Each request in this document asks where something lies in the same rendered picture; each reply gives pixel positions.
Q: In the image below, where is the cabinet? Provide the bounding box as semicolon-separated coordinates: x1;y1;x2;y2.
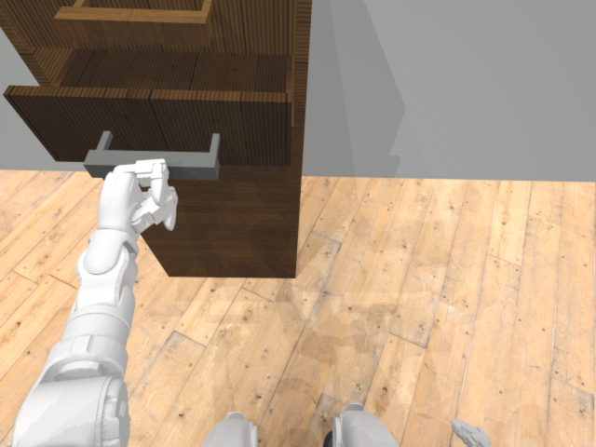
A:
0;0;312;278

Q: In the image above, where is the drawer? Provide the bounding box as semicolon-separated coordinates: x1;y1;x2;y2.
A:
3;48;292;167

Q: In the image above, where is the robot left shin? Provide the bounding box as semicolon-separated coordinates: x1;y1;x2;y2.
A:
226;412;246;420

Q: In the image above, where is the handle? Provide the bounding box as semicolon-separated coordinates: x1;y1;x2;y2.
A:
83;131;221;181
53;7;212;46

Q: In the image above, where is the right robot hand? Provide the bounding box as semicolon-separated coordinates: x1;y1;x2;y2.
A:
452;418;493;447

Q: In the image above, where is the robot left forearm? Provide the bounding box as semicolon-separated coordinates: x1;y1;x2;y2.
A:
11;229;139;447

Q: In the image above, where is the left robot upper arm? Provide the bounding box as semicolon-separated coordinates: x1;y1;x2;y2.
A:
16;375;130;447

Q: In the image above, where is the left robot hand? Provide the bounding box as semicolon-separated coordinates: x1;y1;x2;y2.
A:
98;159;178;242

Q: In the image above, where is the robot right thigh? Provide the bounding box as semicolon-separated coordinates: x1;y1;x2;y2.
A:
332;411;399;447

